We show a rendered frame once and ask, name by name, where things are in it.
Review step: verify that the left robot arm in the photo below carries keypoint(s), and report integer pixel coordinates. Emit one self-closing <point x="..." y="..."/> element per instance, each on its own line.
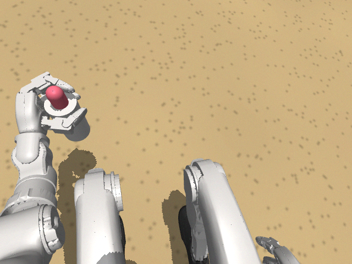
<point x="30" y="227"/>

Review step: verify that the right robot foot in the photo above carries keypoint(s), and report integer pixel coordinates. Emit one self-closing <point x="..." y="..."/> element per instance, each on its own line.
<point x="185" y="231"/>

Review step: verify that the right robot hand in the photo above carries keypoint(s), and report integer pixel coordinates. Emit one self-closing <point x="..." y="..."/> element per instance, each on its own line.
<point x="281" y="253"/>

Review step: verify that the left robot hand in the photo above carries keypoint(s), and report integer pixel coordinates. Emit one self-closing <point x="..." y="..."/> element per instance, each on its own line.
<point x="30" y="112"/>

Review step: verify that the bottle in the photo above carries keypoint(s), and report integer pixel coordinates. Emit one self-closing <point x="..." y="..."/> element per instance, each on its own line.
<point x="61" y="104"/>

